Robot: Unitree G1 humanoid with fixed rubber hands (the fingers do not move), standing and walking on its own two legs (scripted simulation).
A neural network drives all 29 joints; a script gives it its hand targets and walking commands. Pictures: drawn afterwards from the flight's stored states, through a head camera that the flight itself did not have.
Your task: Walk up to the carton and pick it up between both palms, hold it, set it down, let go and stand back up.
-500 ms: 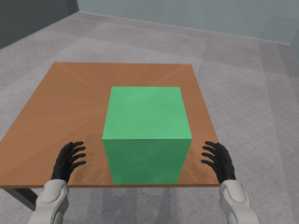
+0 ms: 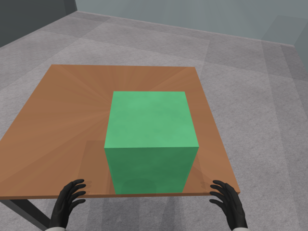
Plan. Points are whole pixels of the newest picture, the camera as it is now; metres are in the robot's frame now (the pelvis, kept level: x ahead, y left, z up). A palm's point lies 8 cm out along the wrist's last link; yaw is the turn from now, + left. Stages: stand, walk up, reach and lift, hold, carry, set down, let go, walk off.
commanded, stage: set down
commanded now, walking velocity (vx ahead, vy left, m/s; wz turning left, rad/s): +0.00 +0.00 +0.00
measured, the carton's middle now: (149, 144) +0.38 +0.03 +0.01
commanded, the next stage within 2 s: let go in 1.00 s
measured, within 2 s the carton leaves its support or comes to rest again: neither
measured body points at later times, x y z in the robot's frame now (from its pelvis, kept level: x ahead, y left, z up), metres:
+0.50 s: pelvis +0.01 +0.00 +0.00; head -0.01 +0.00 +0.45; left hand +0.18 +0.22 -0.05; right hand +0.19 -0.21 -0.05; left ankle -0.02 +0.12 -0.74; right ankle +0.01 -0.13 -0.74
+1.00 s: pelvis +0.01 -0.01 +0.00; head +0.01 -0.01 +0.45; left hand +0.17 +0.22 -0.08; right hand +0.18 -0.22 -0.08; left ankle -0.02 +0.12 -0.74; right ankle +0.01 -0.13 -0.74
